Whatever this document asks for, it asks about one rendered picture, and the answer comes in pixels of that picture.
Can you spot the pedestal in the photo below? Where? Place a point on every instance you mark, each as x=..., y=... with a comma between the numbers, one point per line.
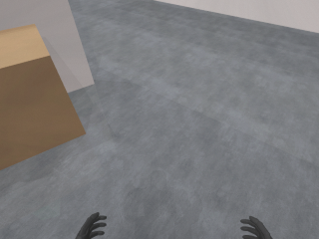
x=36, y=112

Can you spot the right robot hand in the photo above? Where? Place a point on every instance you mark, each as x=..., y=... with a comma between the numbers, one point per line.
x=259, y=229

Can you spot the left robot hand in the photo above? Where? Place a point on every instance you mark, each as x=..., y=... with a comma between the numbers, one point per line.
x=89, y=226

